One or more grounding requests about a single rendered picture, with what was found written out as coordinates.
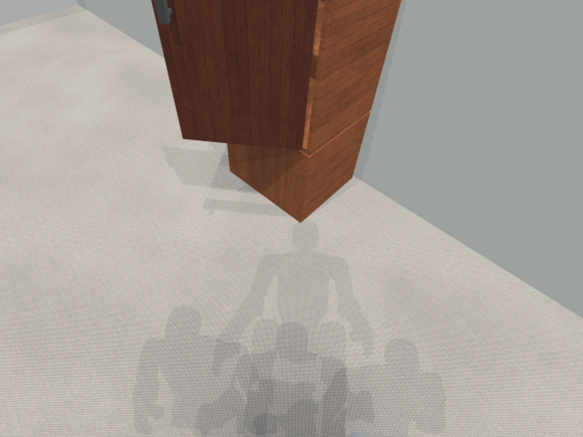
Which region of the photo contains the cupboard door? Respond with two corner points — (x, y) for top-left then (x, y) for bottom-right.
(151, 0), (318, 150)

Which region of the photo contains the handle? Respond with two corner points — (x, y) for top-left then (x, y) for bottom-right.
(154, 0), (172, 25)

